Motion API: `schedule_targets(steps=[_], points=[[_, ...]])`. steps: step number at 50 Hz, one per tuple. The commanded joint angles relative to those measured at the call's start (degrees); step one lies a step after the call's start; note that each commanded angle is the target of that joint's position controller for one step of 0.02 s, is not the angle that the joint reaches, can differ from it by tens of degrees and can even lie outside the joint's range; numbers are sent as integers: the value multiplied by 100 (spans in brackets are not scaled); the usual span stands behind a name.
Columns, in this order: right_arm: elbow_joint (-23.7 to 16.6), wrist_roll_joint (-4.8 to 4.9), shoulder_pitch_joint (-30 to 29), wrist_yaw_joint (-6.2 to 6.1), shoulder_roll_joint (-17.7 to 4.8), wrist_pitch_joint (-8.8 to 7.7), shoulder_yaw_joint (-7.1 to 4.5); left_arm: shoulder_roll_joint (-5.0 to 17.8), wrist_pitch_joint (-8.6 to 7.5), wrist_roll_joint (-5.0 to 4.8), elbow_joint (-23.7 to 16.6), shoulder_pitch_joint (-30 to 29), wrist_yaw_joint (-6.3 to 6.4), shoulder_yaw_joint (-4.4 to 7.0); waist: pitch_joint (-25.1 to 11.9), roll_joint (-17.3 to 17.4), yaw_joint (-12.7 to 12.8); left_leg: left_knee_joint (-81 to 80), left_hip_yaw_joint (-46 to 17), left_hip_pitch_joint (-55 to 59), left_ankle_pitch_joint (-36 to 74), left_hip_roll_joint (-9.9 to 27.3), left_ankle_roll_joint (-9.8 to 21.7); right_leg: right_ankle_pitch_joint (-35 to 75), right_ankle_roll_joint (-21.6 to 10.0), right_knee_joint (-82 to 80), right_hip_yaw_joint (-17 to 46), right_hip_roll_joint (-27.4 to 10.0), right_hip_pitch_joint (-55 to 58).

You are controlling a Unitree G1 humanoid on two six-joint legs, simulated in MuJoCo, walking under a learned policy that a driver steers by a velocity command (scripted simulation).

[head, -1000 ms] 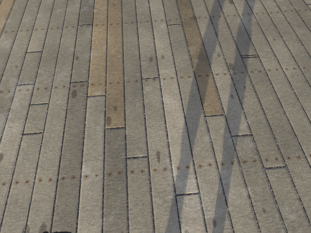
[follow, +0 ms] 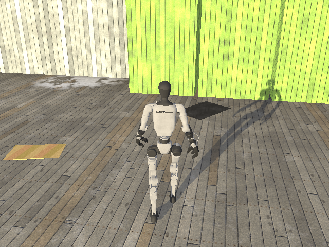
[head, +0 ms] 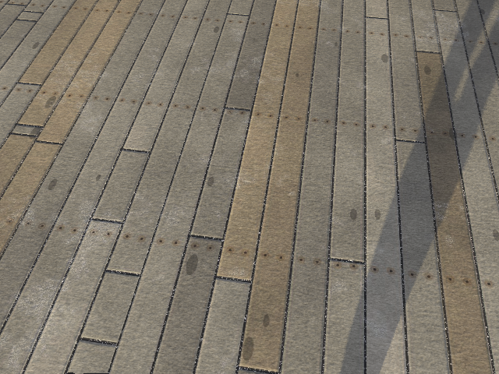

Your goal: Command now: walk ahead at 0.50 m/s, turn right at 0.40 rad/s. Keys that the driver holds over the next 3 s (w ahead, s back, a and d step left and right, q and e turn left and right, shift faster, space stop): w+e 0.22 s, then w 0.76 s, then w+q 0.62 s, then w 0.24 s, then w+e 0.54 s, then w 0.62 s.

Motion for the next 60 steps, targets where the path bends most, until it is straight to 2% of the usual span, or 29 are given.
schedule_targets(steps=[1, 2, 3, 4, 6, 9, 13, 18, 21, 23, 24, 25, 26, 27, 28, 30, 32, 33, 39, 44, 46, 48, 49, 50, 51, 52, 54, 55, 60], points=[[-643, -117, 384, 31, -188, -292, 97, 1530, -23, -74, -30, 1943, 88, 500, -2398, -1425, 694, 4808, -570, -3916, -596, -487, -257, -561, -1971, -1074, 4820, -2116, 5327], [-718, 84, -40, 149, -660, -460, -1, 1124, 7, -82, -38, 1877, 116, 383, -1977, -884, 918, 5141, -1176, -4601, -450, -58, -133, -1365, -1628, -1294, 4412, -1924, 5214], [-891, 206, -532, 198, -706, -555, 11, 989, 27, -44, -120, 1588, 152, 346, -1260, -489, 891, 4874, -1071, -4778, -5, 210, -52, -1347, -1383, -1390, 3665, -1731, 4452], [-948, 113, -759, 184, -664, -597, 16, 914, 46, -16, -188, 1247, 164, 311, -695, 53, 672, 4268, -972, -4614, 310, 418, -44, -885, -1232, -1528, 3152, -1516, 3503], [-988, -58, -701, 139, -681, -519, -46, 812, 58, 74, -351, 871, 199, 252, -313, -75, 309, 3611, -927, -3957, 577, 608, -176, 118, -1241, -1798, 2725, -1260, 2359], [-996, -86, -565, 90, -485, -375, -5, 909, 57, 23, -385, 796, 274, 290, -229, -188, 145, 2741, -731, -3665, 842, 626, -448, 774, -1230, -1956, 2127, -1002, 1642], [-1146, -86, -1325, 100, -221, -375, 108, 1020, 91, -45, -250, 1072, 370, 331, -146, -323, 465, 961, -584, -3151, 2640, 386, -591, 608, -833, -1906, 1496, -578, 1253], [-1315, 20, -1980, 227, -338, -490, 75, 946, 147, -59, 41, 1658, 374, 288, -88, -439, 785, 10, -656, -3082, 3042, 256, -370, 204, -673, -1507, 1906, -922, 2070], [-1317, 24, -1776, 250, -494, -540, -4, 1008, 204, -22, 93, 1639, 379, 310, -72, -597, 588, -244, -585, -2871, 2317, 197, -88, 761, -547, -1082, 2212, -1162, 2590], [-1085, -52, -674, 195, -792, -577, -160, 805, 208, 9, 23, 1481, 365, 225, -796, -487, -2, -325, -695, -1161, 2489, 411, 342, 1815, -278, 219, 1861, -725, 2336], [-1001, -104, 225, 176, -1189, -569, -265, 548, 165, 115, -101, 1653, 374, 120, -1657, 260, -256, -78, -1913, 568, 2654, 1404, 873, 627, -9, 1888, 1407, -193, 1224], [-707, -19, 692, 233, -1373, -473, -351, 261, 86, -24, -87, 2339, 362, 25, -2137, 1961, -80, -743, -4280, 1922, 1248, 2345, 1642, -2661, 348, 3574, 959, 467, -640], [-720, 125, 701, 247, -860, -448, -219, 767, 55, -101, -46, 1988, 352, 110, -1628, 1232, -268, -1082, -4567, 1692, -49, 2274, 1461, -2792, 331, 4125, 1314, 137, -1343], [-766, 108, 325, 221, -650, -412, -145, 951, 46, -124, -189, 1326, 334, 166, -837, 702, -315, -1206, -3753, 968, 34, 2075, 1236, -2269, 326, 4183, 1131, -100, -1579], [-814, 23, 16, 226, -561, -377, -90, 871, 39, -29, -282, 895, 335, 149, -372, 213, -219, -1376, -3115, 230, 697, 1779, 1088, -1855, 319, 3915, 896, -325, -1441], [-813, -49, -280, 228, -436, -386, -32, 716, 29, 27, -321, 937, 306, 160, -158, 466, 95, -1611, -2549, -521, 1734, 1505, 1128, -1416, 389, 3389, 813, -626, -1029], [-753, -3, -296, 246, -302, -410, 4, 518, 88, 33, -236, 1053, 310, 140, -212, 451, 195, -1805, -2014, -743, 2223, 1223, 1050, -1269, 418, 3105, 661, -668, -768], [-702, 27, -288, 232, -532, -418, -49, 429, 100, 24, -294, 1052, 303, 102, -187, 706, 267, -1875, -1930, -876, 2511, 1366, 1195, -1209, 498, 2796, 608, -699, -802], [-419, 108, 48, 151, -795, -317, -119, 242, 11, 39, -529, -94, 226, -9, 26, 398, -106, -2056, -1046, -975, 2874, 1120, 1004, 499, 626, 626, 350, -599, -455], [-135, 168, 415, 127, -886, -201, -148, 378, -46, -26, -759, -674, 116, 35, 188, 477, -198, -1796, -1139, -378, 2838, 1450, 860, 456, 413, -82, 363, -445, -330], [-84, 167, 364, 96, -970, -138, -181, 504, -67, -11, -739, -487, 93, 88, 87, 528, -8, -1456, -1138, -123, 3418, 1533, 743, 94, 254, -268, 291, -354, 34], [-100, 147, 262, 67, -875, -92, -132, 861, -62, 41, -392, 709, 153, 290, -674, 406, 623, -9, -746, -414, 4691, 1125, 486, 137, -35, -475, 82, -167, 1842], [-259, 0, 261, 50, -576, -106, 3, 1283, -37, 98, -218, 1752, 216, 410, -1545, -207, 1006, 1725, -473, -1480, 3340, 785, 258, 357, -419, -273, 1188, -1178, 3524], [-335, 39, 1039, 90, 79, -225, 201, 1701, -2, 109, -122, 1967, 203, 487, -2183, -1752, 638, 3652, -453, -3720, -438, -206, -85, -852, -1335, -886, 3815, -2411, 5243], [-213, 169, 741, 124, -525, -311, 70, 1117, 14, 34, -144, 2003, 207, 357, -2011, -1167, 910, 4345, -1129, -4407, -810, 34, -49, -1867, -1259, -1318, 4250, -2377, 5058], [-371, 284, 180, 148, -797, -352, -23, 906, 0, 30, -164, 1640, 229, 275, -1146, -816, 889, 4418, -1078, -4713, -300, 288, 14, -1777, -989, -1434, 3368, -2208, 4337], [-429, 155, -298, 109, -674, -301, -42, 579, -31, 107, -178, 987, 206, 170, -344, -264, 574, 3860, -927, -4334, 543, 681, -5, -828, -679, -1798, 2183, -1702, 2961], [-411, 162, -92, 111, -589, -232, -54, 552, -80, 159, -162, 828, 207, 161, -325, -586, 346, 3735, -1000, -3978, 806, 811, -46, -479, -679, -1963, 1875, -1673, 2571], [-429, 156, -239, 79, -290, 0, -43, 637, -238, 170, 127, 785, 242, 242, 10, -279, 208, 3103, -1153, -4105, 1633, 846, -231, 607, -701, -2461, 748, -1605, 2135]])
Next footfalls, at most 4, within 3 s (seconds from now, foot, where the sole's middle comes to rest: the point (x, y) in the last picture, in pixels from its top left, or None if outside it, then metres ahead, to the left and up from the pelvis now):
0.46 left None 0.46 0.09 -0.75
0.98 right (329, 292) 0.67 -0.22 -0.75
1.52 left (254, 203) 0.99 -0.02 -0.75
2.04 right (299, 131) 1.32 -0.20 -0.75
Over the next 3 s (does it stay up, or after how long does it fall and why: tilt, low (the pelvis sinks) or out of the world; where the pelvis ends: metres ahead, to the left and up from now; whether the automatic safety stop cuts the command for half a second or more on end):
stays up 1.65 -0.15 0.02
